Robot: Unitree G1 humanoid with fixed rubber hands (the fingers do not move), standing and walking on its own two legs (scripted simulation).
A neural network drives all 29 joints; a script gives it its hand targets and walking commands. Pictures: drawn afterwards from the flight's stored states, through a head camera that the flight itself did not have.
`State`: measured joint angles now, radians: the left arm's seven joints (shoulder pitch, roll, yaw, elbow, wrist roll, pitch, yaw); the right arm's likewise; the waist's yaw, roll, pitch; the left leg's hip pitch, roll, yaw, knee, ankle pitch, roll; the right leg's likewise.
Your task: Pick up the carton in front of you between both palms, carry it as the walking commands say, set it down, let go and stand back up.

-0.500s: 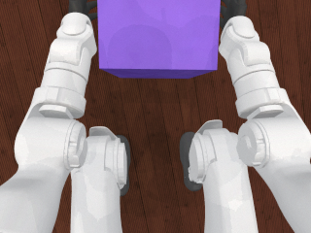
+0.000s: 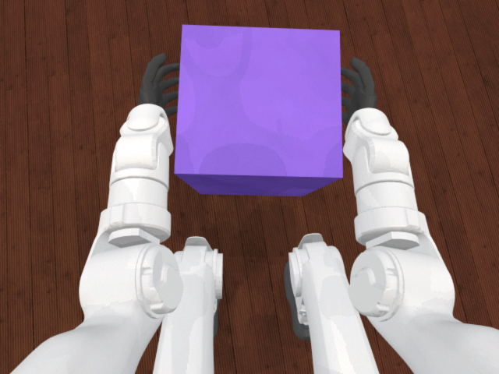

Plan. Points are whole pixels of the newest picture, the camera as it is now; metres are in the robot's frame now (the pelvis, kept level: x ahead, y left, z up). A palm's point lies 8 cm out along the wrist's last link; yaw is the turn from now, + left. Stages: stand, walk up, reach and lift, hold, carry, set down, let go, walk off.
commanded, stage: reach and lift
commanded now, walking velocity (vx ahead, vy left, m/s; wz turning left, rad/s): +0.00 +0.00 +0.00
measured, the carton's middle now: (255, 129) +0.49 +0.00 -0.13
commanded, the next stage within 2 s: none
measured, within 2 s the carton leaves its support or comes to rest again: neither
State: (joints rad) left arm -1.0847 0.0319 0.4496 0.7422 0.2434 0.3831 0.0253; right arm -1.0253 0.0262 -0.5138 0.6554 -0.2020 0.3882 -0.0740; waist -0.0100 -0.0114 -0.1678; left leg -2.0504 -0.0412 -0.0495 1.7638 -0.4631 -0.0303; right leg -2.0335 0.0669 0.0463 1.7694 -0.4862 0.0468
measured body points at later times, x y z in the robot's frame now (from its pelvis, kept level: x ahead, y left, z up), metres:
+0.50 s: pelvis +0.05 +0.00 +0.14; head +0.20 +0.01 +0.56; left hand +0.46 +0.16 +0.10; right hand +0.46 -0.15 +0.10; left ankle +0.12 +0.13 -0.45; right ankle +0.11 -0.13 -0.45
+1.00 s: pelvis +0.09 +0.00 +0.26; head +0.12 +0.00 +0.71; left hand +0.42 +0.16 +0.25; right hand +0.42 -0.15 +0.25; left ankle +0.12 +0.13 -0.45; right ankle +0.11 -0.13 -0.45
